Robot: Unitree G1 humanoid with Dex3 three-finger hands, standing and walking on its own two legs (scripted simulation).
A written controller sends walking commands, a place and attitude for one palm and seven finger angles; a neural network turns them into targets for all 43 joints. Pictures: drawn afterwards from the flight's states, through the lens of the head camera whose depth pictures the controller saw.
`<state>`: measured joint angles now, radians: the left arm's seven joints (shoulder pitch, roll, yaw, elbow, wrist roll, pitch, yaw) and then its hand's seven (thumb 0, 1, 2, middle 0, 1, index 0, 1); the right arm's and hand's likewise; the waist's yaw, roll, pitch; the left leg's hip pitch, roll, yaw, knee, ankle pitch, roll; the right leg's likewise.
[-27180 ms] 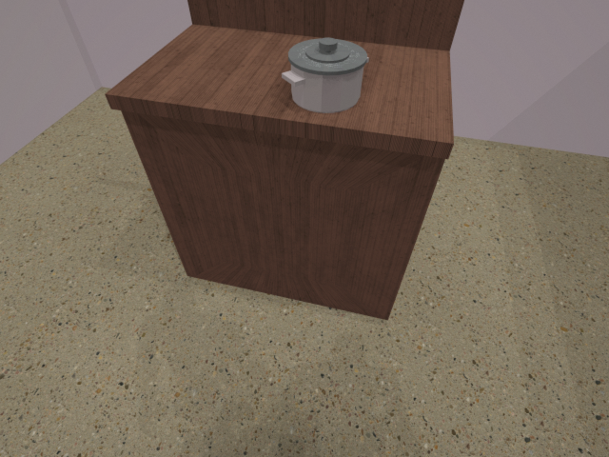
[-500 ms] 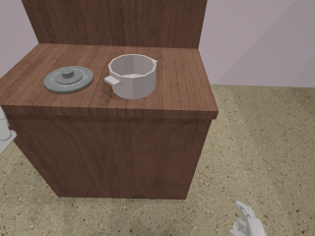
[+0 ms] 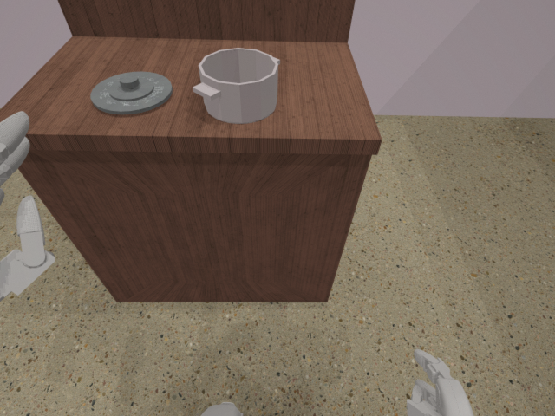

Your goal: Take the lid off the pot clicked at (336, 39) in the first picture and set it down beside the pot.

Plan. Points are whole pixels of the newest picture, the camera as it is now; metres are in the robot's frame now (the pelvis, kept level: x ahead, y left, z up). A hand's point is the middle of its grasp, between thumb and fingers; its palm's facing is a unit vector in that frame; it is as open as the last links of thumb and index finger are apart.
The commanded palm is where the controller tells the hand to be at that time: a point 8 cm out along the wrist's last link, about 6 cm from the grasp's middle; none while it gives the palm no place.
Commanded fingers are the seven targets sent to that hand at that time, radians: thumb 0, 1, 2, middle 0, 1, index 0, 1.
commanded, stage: stop stepping back and stand still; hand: left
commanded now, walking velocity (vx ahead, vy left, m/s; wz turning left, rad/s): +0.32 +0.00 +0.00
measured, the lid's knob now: (129, 81) +0.76 +0.37 +0.09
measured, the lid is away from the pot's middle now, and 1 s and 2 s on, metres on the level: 0.25 0.25 0.25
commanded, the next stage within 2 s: let the arm hang, fingers relaxed in 0.60 s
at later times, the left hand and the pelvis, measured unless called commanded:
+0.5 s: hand out of the picture +0.10 +0.26 +0.27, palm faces +0.52 -0.78 -0.35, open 7.4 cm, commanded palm +0.04 +0.31 +0.28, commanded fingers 0.00 0.90 0.90 -0.20 -0.30 -0.20 -0.30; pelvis -0.08 +0.02 +0.01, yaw +2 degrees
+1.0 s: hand out of the picture +0.00 +0.18 -0.17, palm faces +0.16 -0.97 -0.18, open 7.0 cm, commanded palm none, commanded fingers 0.00 0.90 0.90 -0.20 -0.30 -0.20 -0.30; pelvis -0.04 +0.00 +0.00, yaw +7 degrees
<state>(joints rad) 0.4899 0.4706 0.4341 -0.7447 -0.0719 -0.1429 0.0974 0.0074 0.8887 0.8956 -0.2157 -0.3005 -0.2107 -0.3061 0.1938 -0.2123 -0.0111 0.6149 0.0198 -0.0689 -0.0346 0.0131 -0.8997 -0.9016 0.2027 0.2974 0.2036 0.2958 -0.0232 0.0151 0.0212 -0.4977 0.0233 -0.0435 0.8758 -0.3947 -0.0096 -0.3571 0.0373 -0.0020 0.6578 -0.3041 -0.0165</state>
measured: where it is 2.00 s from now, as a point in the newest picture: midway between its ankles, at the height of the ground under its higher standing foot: outside the picture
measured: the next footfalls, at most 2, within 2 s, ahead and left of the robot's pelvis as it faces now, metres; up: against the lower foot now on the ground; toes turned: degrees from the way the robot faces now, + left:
left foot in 0.08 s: +0.06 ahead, +0.13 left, +0.00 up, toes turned +0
left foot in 0.42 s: -0.02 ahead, +0.14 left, +0.00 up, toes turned +10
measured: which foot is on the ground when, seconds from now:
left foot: up 0.00-0.06, down 0.08-0.24, up 0.26-0.40, down 0.42-1.00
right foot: down 0.00-0.42, up 0.44-0.62, down 0.64-1.00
